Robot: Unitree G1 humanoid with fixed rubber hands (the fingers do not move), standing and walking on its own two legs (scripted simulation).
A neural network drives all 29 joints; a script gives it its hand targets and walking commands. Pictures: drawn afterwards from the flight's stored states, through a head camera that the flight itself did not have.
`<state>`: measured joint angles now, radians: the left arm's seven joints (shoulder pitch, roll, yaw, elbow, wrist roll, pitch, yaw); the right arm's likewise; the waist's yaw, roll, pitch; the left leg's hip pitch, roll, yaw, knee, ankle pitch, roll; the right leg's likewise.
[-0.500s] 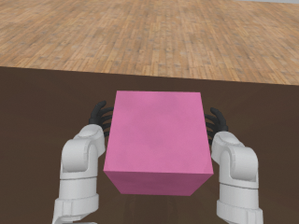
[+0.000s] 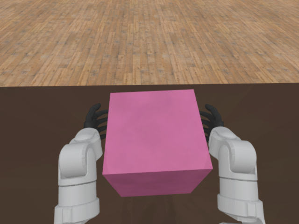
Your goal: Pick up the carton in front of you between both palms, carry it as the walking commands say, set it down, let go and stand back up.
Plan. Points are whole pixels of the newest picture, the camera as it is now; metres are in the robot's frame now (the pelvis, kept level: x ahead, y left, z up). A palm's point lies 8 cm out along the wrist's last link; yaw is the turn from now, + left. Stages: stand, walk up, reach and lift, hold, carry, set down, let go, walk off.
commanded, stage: carry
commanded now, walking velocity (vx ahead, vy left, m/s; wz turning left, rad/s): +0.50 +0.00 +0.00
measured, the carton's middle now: (154, 147) +0.33 -0.02 +0.05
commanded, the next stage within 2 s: none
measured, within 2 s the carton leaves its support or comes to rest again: neither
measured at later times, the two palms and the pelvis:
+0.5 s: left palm (92, 80) +0.62 +0.18 +0.07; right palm (171, 78) +0.63 -0.12 +0.07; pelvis +0.30 +0.02 -0.04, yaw +0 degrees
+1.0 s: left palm (103, 49) +0.92 +0.18 +0.05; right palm (163, 49) +0.90 -0.12 +0.05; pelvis +0.58 +0.05 -0.06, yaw -1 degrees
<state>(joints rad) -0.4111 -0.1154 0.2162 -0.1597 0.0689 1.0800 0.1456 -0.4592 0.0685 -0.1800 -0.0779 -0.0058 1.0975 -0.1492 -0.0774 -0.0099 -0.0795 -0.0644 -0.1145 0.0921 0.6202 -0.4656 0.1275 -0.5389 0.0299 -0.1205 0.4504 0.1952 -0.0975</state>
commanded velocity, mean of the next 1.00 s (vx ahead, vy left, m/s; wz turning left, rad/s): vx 0.50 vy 0.00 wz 0.00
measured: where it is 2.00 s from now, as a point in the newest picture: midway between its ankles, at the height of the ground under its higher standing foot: (140, 126)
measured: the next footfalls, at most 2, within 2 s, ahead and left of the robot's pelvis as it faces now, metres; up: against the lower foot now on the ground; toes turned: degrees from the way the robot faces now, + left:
right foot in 0.04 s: +0.18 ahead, -0.05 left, -0.05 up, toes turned -3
left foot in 0.54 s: +0.52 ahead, +0.08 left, -0.09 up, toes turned +3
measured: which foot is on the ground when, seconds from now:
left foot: down 0.00-0.04, up 0.06-0.52, down 0.54-1.00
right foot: up 0.00-0.02, down 0.04-0.56, up 0.58-1.00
